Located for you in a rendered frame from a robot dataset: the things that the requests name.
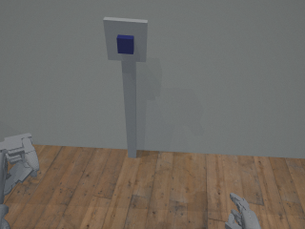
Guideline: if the robot left hand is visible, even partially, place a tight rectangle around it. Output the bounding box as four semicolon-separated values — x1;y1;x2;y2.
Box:
0;133;40;204

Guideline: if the panel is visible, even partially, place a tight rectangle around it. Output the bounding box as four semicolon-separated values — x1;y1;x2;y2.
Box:
103;16;148;158

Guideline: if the button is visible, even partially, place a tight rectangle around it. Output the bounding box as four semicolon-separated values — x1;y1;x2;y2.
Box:
116;34;134;54

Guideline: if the robot left forearm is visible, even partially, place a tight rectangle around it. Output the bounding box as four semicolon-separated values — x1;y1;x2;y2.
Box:
0;204;10;229

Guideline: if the robot right hand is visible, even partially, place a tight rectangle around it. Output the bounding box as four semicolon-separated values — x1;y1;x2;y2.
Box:
225;193;261;229

